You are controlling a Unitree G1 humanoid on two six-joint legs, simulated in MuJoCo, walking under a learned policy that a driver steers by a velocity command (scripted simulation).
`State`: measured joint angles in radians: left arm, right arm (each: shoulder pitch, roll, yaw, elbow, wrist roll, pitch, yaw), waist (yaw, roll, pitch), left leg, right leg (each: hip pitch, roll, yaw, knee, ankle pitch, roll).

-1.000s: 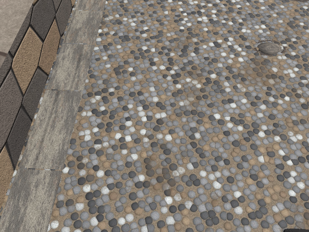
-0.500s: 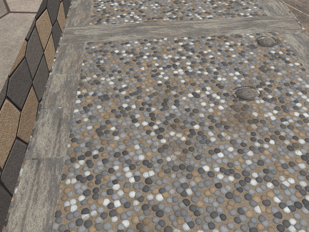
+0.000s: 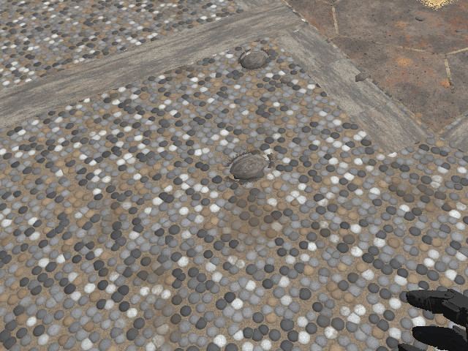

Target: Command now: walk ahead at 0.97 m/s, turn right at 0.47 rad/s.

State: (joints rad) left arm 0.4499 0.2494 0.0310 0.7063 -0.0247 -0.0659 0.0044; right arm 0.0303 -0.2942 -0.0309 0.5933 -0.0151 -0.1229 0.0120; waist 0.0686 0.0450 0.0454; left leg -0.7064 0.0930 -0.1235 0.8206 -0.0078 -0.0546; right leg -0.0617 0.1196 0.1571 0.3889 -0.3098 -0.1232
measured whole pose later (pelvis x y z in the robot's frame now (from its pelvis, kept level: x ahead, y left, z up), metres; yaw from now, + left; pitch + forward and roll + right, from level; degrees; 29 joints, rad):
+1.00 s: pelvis +0.89 +0.19 -0.02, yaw +42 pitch +0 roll -5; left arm 0.43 0.35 0.09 0.83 0.00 -0.10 0.00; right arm 0.06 -0.34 -0.05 0.58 0.03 -0.03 0.05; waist 0.11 0.03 0.06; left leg -0.84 0.14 0.02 0.95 0.01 0.05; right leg 0.17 0.05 -0.21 0.23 -0.39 0.03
